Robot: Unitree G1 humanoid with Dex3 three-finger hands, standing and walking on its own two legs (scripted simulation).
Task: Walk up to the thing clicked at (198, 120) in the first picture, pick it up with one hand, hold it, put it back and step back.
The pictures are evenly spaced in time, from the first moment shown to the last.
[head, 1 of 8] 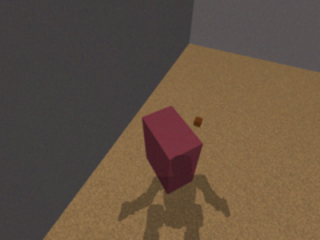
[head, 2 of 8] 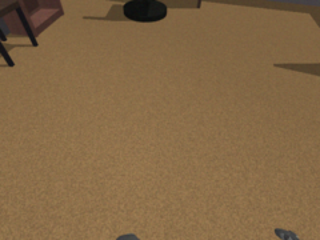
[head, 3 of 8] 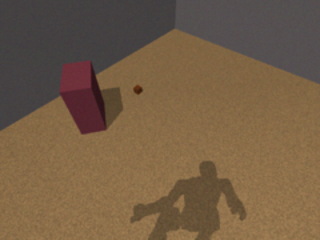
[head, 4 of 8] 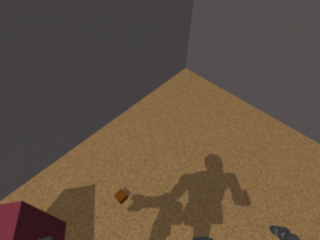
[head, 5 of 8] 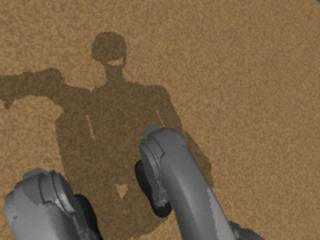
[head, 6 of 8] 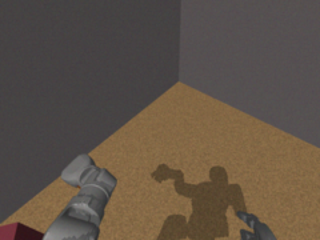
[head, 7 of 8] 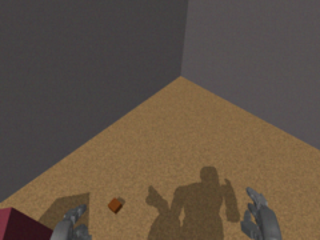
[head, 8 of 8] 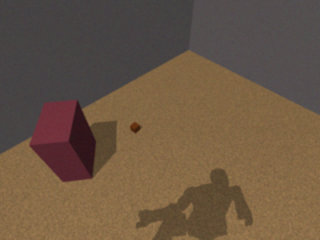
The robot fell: no
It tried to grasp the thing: yes
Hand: left
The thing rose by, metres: 0.67
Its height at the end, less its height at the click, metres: +0.00
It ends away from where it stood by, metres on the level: 0.01
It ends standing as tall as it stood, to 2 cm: yes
